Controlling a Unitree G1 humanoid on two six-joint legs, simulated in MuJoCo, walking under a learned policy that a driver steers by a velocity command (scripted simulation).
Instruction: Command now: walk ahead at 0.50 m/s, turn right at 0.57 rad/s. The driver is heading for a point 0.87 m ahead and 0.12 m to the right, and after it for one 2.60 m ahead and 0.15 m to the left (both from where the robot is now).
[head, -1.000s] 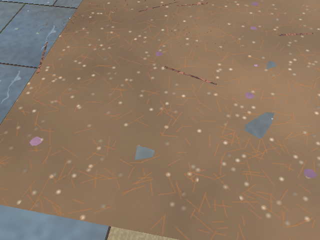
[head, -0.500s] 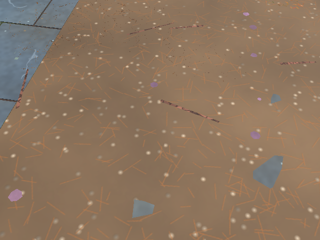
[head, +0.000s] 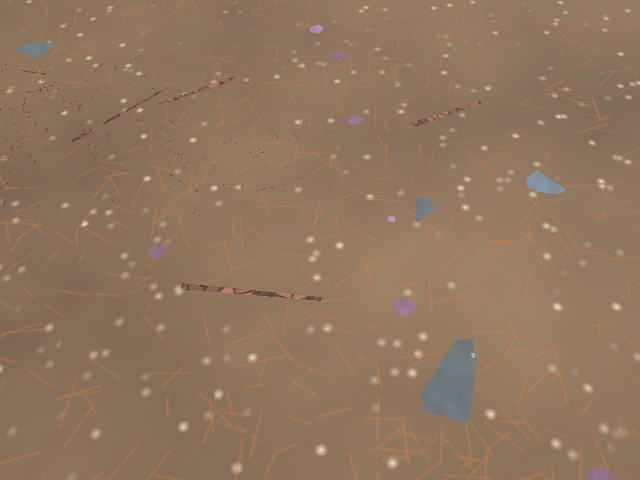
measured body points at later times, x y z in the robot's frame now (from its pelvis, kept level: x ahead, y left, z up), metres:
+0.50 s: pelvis +0.29 +0.03 +0.00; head +0.32 +0.02 +0.45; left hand +0.43 +0.29 -0.11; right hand +0.41 -0.28 -0.07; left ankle +0.39 +0.11 -0.72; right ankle +0.12 -0.06 -0.64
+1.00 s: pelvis +0.52 -0.12 +0.01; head +0.54 -0.15 +0.46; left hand +0.79 +0.04 -0.07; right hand +0.43 -0.39 -0.13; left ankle +0.46 +0.08 -0.64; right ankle +0.54 -0.23 -0.72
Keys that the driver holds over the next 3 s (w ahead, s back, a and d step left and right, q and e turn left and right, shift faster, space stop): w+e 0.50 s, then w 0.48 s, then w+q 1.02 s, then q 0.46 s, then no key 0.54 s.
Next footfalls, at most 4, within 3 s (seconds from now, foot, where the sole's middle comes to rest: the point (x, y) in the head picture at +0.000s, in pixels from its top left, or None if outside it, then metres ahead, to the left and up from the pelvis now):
0.40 left None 0.43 0.10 -0.76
0.90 right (455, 407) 0.58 -0.24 -0.76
1.46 left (387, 266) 0.94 -0.13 -0.76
1.92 right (463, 185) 1.20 -0.36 -0.76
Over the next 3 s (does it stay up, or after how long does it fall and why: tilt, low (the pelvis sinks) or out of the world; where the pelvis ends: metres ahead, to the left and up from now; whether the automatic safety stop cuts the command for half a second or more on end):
stays up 1.30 -0.23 0.01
